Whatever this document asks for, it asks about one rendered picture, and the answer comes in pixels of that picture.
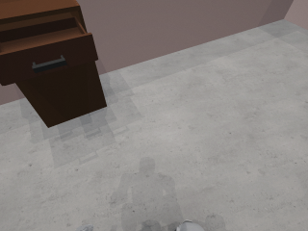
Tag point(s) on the drawer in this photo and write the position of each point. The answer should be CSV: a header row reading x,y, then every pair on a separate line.
x,y
40,43

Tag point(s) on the handle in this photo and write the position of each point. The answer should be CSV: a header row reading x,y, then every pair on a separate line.
x,y
49,65

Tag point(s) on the cabinet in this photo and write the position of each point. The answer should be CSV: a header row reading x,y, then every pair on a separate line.
x,y
62,95

